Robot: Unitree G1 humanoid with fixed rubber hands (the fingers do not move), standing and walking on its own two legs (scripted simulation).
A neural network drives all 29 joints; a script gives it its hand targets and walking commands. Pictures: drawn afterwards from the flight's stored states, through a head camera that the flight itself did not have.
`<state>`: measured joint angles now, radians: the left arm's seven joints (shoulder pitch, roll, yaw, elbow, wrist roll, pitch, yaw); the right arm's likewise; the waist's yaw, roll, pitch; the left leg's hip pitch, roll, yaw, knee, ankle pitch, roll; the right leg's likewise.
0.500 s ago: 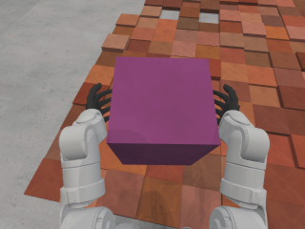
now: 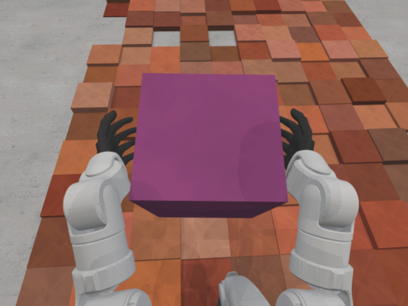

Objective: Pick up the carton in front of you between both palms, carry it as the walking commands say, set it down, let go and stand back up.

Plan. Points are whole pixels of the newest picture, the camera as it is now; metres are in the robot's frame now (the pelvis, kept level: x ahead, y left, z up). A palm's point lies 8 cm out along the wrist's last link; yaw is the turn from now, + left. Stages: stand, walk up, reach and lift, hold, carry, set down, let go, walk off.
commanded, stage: carry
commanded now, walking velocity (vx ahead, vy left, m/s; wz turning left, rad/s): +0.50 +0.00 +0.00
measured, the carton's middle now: (206, 158) +0.38 -0.05 +0.05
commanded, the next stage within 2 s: none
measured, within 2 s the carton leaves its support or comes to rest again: neither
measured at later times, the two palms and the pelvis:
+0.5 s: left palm (112, 70) +0.67 +0.15 +0.04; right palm (231, 61) +0.69 -0.16 +0.03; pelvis +0.33 -0.02 -0.06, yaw +1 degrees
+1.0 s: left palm out of the picture +0.99 +0.13 +0.11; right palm out of the picture +0.99 -0.18 +0.11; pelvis +0.66 -0.03 -0.03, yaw +1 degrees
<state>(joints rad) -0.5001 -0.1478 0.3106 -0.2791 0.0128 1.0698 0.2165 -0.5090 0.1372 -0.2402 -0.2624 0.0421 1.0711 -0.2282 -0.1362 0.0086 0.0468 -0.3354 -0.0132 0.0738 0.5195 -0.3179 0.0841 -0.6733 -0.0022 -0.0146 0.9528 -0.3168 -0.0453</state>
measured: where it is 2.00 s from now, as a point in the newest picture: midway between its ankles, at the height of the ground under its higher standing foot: (184, 126)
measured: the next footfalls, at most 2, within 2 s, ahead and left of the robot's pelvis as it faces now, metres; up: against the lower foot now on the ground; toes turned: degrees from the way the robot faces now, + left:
right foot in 0.14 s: +0.24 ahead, -0.11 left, -0.05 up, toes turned +0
left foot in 0.54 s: +0.55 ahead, +0.09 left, +0.00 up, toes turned +3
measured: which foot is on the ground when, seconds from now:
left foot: down 0.00-0.16, up 0.18-0.52, down 0.54-1.00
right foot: up 0.00-0.12, down 0.14-0.56, up 0.58-0.98, down 1.00-1.00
